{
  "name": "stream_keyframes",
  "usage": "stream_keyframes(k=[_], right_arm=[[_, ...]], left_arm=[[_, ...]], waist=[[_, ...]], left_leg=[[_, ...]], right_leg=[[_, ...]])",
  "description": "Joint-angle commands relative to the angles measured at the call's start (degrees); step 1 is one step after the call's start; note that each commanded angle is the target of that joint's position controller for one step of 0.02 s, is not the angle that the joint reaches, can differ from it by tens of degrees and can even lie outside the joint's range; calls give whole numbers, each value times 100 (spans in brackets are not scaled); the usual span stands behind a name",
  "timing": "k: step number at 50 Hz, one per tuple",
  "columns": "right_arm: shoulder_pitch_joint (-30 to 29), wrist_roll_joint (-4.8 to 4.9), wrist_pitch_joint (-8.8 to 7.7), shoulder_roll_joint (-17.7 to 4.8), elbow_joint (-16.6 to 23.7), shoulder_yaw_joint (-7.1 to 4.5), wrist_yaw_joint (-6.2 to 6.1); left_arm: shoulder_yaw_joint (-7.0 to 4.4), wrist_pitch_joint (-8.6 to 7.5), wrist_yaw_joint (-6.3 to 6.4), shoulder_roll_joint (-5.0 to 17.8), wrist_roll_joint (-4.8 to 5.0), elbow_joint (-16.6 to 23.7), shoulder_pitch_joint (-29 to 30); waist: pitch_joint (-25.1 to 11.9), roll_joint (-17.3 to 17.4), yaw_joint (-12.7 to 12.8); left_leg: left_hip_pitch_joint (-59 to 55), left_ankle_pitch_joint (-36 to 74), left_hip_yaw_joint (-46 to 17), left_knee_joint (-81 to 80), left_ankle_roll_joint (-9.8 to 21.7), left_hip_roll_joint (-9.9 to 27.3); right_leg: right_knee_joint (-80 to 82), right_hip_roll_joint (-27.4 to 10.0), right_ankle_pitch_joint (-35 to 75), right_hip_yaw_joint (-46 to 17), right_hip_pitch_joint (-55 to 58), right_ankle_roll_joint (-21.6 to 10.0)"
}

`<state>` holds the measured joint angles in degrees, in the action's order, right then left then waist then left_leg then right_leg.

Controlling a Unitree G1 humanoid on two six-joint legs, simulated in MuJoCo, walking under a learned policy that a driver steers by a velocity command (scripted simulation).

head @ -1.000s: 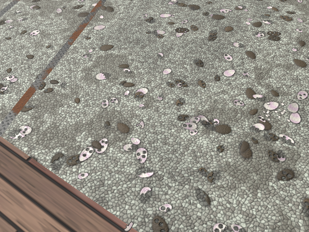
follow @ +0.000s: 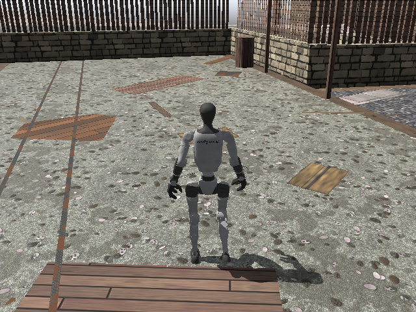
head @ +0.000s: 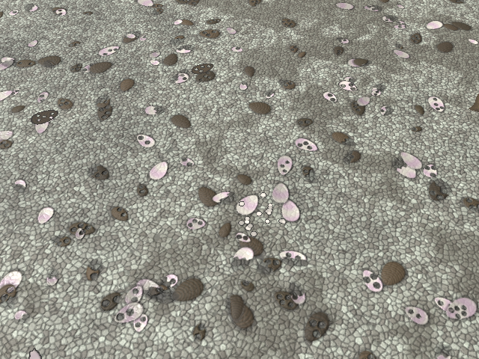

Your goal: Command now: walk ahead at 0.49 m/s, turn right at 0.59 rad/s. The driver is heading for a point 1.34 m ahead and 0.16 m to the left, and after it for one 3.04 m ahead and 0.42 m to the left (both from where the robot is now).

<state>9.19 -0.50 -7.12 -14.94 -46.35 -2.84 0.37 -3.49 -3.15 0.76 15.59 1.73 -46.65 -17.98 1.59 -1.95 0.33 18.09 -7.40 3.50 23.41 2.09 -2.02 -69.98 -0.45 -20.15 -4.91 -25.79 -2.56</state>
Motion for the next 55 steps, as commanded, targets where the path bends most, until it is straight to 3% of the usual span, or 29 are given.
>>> stream_keyframes(k=[1, 5, 9, 14, 16, 17, 18, 19, 20, 21, 22, 23, 24, 26, 31, 35, 40, 43, 44, 45, 46, 47, 48, 49, 50, 51, 52, 53, 55], right_arm=[[148, -1, -86, -470, 133, -131, 24], [300, 25, -105, -781, -27, -243, 20], [542, 67, -24, -897, -159, -235, 27], [1053, 236, 148, -1125, -427, -247, 43], [1055, 279, 246, -1206, -497, -239, 39], [944, 288, 288, -1232, -506, -221, 34], [981, 243, 283, -1071, -496, -147, 18], [989, 35, 232, -650, -285, 27, 30], [1607, 148, 99, -118, -258, 161, 78], [1160, 364, 45, -825, -336, -34, 79], [777, 420, 46, -892, -164, -88, 71], [638, 332, 94, -793, -171, -87, 26], [642, 245, 174, -742, -198, -126, 0], [922, 262, 349, -510, -290, -126, 9], [457, 221, 476, -308, -75, -142, 4], [-245, 153, 443, -185, 188, -78, 147], [-1003, 165, 426, -150, 638, -27, 328], [-802, 199, 446, -340, 786, -126, 382], [-372, 222, 461, -498, 733, -215, 372], [412, 241, 465, -765, 566, -369, 336], [1326, 221, 500, -1201, 341, -586, 223], [1391, 224, 511, -1858, 302, -696, 124], [1525, 140, 403, -1718, 528, -603, 170], [1431, 101, 336, -1280, 486, -500, 194], [1095, 161, 289, -1041, 518, -438, 188], [626, 183, 274, -820, 620, -370, 182], [355, 136, 269, -642, 731, -310, 161], [281, 99, 269, -622, 799, -293, 141], [376, 131, 242, -746, 798, -325, 83]], left_arm=[[-74, 25, -29, 173, 27, 463, -184], [-48, 75, -43, 175, -50, 827, 335], [44, -45, -174, 66, -69, 1030, 1010], [80, -91, -322, 155, -48, 1421, 1862], [4, -131, -335, 334, -69, 1446, 1657], [-109, -159, -317, 516, -97, 1271, 1018], [-293, -157, -255, 875, -126, 966, 37], [-461, -119, -127, 1490, -194, 810, -1082], [-437, -117, -137, 1707, -261, 835, -1048], [-305, -158, -169, 1102, -256, 849, -955], [-218, -190, -182, 874, -199, 833, -558], [-148, -217, -209, 641, -167, 843, -107], [-110, -255, -233, 443, -161, 843, 213], [-114, -372, -227, 306, -227, 743, 423], [-197, -428, -64, 430, -292, 399, 220], [-258, -373, 27, 637, -247, 257, 112], [-331, -208, 69, 807, -129, 12, -246], [-380, -91, 95, 1035, -73, 25, -86], [-397, -44, 110, 1126, -53, 50, 6], [-397, -3, 116, 1187, -17, 78, 145], [-356, -30, 131, 1124, -42, 138, 138], [-93, -149, 65, 172, -314, 391, -335], [-30, -431, -12, 330, -95, 587, -139], [-124, -572, -62, 705, 130, 744, 608], [-94, -631, -46, 665, 104, 800, 759], [-114, -620, 10, 666, -57, 705, 744], [-176, -558, 28, 757, -169, 675, 638], [-201, -473, 15, 758, -200, 680, 556], [-175, -351, 16, 591, -254, 739, 570]], waist=[[-244, 631, 7], [-51, 437, -32], [45, 374, -261], [301, 497, -472], [174, 662, -208], [-188, 666, 216], [-824, 574, 652], [-1802, -385, 998], [-2562, -1537, 526], [-2054, -637, 765], [-1254, -577, 585], [-912, -257, 353], [-609, -342, 159], [-485, -402, -86], [0, -162, -98], [261, -82, 113], [511, -23, 358], [152, -267, 77], [-143, -381, -190], [-571, -340, -658], [-1059, -26, -1088], [-1346, 1667, -459], [-2476, 1342, -566], [-1792, 766, -785], [-1169, 477, -565], [-796, 133, -272], [-671, 179, -62], [-612, 238, 57], [-497, 236, 115]], left_leg=[[-900, 129, -1460, -1481, 953, 1620], [-1002, 858, -780, -1673, 1092, 1751], [-1109, 1112, -114, -1614, 944, 1506], [-1719, 956, -165, -1351, 830, 1793], [-1930, 1862, -261, -860, 742, 1875], [-1812, 2734, -94, -84, 613, 1696], [-1207, 2943, 107, 1101, 422, 1391], [237, 763, 295, 3250, 126, 951], [1967, -2648, -499, 4862, -67, 80], [2449, -2479, -1109, 5389, -11, 301], [2696, -1925, -988, 5295, 42, 553], [2455, -1423, -906, 4999, -2, 812], [2216, -1052, -901, 4702, -39, 963], [1708, -586, -909, 4583, -89, 1045], [2362, 348, -1102, 3719, -176, 948], [2354, 1139, -710, 2404, -118, 870], [2598, 647, -227, 1647, 137, 798], [1772, -153, 281, 1522, 438, 350], [1164, -427, 440, 1539, 570, 100], [48, -264, 514, 1208, 762, -169], [-1628, 14, -24, 905, 1004, -103], [-3438, 2, -2845, 678, 1824, 1417], [-4250, -1084, -5409, -491, 2573, 2193], [-3935, -857, -4713, -756, 2147, 2051], [-3109, -408, -3874, -695, 1909, 1810], [-2210, 194, -3220, -677, 1700, 1548], [-1594, 727, -2800, -769, 1621, 1358], [-1238, 956, -2625, -893, 1591, 1245], [-823, 1519, -2290, -1004, 1601, 1128]], right_leg=[[18, -693, 346, -170, -1029, 16], [774, -818, 1043, -186, -1616, 117], [2292, -644, 2069, 122, -1312, 59], [3368, -451, 1547, 550, -1117, -87], [3745, -234, 1048, 717, -580, -241], [4094, -11, 1252, 883, 400, -353], [4020, 12, 1501, 824, 1940, -500], [3890, -1450, 1911, -814, 3802, -916], [4815, -2553, 1025, -3354, 4888, -1664], [5093, -2407, 813, -3091, 4347, -1420], [5159, -2204, 1135, -2088, 3624, -1188], [5319, -1930, 1479, -1431, 2911, -1037], [5554, -1674, 1603, -863, 2372, -923], [5937, -1494, 1886, -279, 1839, -867], [6217, -1446, 2530, 724, 1928, -815], [6323, -1455, 2401, 1268, 2149, -699], [5963, -1715, 2856, 1608, 3006, -604], [5085, -1709, 5186, 1838, 3225, -427], [4422, -1664, 6072, 1897, 3200, -356], [3338, -1498, 6327, 2002, 2903, -217], [1772, -1245, 5163, 2002, 1814, 49], [-372, -252, -563, 1711, -699, 423], [-1407, 347, -1552, 145, -1671, 427], [-1363, 13, -990, -145, -2254, 264], [-859, -249, -448, -107, -2216, 141], [-372, -482, -122, -81, -1814, 156], [-25, -617, 80, -105, -1359, 189], [182, -663, 199, -97, -1078, 236], [682, -646, 369, 44, -966, 395]])
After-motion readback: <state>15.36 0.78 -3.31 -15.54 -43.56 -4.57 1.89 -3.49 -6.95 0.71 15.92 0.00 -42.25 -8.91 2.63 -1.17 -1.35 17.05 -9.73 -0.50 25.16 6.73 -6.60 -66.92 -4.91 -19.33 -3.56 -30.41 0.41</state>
